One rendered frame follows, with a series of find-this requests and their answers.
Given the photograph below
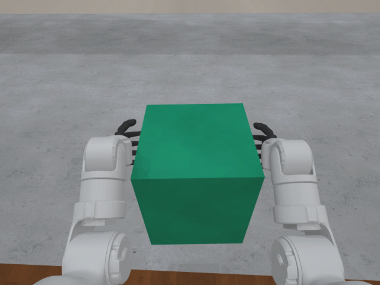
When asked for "robot left upper arm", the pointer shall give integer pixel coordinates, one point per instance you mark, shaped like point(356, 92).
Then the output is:
point(94, 258)

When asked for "right robot forearm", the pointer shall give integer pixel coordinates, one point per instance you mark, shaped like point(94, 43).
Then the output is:
point(297, 204)

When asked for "robot right upper arm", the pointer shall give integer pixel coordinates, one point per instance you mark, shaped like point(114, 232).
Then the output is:
point(307, 260)

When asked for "robot right hand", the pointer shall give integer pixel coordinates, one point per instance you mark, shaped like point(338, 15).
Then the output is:
point(268, 132)

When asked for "robot left hand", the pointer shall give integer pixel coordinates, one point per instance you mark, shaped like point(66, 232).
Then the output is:
point(123, 128)

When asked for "left robot forearm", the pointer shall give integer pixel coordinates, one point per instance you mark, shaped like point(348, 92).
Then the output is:
point(102, 188)

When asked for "carton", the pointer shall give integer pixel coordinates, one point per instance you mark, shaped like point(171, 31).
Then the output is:
point(197, 174)

